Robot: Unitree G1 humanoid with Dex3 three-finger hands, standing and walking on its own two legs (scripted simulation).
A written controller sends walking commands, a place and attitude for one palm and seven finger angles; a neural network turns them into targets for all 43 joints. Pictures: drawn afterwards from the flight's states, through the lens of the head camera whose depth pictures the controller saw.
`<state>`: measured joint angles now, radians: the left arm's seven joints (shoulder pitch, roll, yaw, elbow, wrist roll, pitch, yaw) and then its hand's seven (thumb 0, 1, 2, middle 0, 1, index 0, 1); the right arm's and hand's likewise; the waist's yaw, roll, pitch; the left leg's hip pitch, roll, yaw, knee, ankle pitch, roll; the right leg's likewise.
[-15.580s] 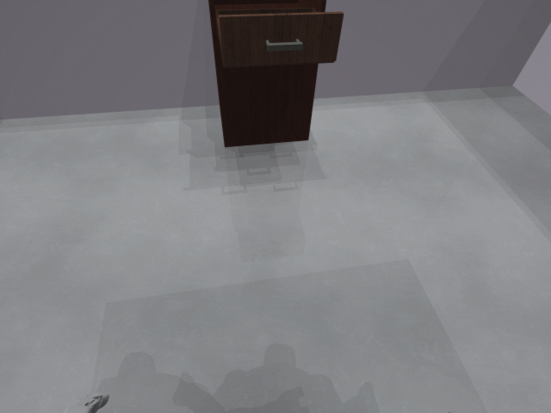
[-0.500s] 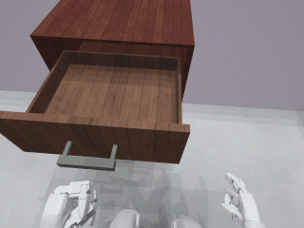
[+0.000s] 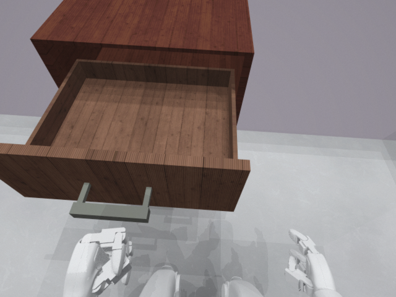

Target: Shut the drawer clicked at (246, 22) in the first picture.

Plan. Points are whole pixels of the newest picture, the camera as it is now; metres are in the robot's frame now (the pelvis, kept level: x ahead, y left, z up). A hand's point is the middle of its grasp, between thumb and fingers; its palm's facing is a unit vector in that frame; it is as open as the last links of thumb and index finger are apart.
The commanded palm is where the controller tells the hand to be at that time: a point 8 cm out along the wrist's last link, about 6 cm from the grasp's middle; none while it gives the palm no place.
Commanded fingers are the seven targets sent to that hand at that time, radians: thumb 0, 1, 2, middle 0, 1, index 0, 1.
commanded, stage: bring the fist close to the handle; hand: left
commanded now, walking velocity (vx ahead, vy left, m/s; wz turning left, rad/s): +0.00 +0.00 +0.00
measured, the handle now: (114, 201) +0.28 +0.17 +0.05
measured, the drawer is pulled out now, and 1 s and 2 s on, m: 0.30 0.25 0.12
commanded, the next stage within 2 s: push the drawer shut in 0.06 s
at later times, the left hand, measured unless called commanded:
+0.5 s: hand (124, 247) +0.20 +0.14 +0.05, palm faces -0.01 -1.00 -0.01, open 3.3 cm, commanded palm +0.19 +0.19 +0.05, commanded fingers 0.00 0.90 0.90 -1.40 -1.60 -1.40 -1.60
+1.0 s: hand (133, 220) +0.25 +0.13 +0.05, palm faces -0.05 -1.00 -0.02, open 3.1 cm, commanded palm +0.25 +0.18 +0.05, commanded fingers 0.00 0.90 0.90 -1.40 -1.60 -1.40 -1.60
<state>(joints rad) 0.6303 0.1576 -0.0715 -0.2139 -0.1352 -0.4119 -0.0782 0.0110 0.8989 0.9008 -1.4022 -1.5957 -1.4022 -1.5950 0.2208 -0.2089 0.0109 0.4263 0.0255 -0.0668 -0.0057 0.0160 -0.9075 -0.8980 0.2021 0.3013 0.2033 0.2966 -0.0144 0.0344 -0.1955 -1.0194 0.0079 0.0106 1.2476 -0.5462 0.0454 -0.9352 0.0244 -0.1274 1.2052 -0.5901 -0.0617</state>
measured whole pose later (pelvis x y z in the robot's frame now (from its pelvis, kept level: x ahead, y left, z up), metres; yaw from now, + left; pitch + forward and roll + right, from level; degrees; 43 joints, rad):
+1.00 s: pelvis -0.02 +0.01 +0.00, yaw +1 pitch +18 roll -4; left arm 0.21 0.20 -0.07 0.00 -0.13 -0.35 -0.01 -0.02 0.88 1.00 -1.40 -1.60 -1.40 -1.60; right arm 0.22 -0.25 0.05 0.49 0.02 -0.08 -0.01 0.02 -0.91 -0.90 0.20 0.30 0.20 0.30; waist -0.03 0.04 -0.17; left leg -1.04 0.00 -0.01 1.24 -0.51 0.05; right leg -0.95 0.01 -0.15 1.19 -0.56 -0.05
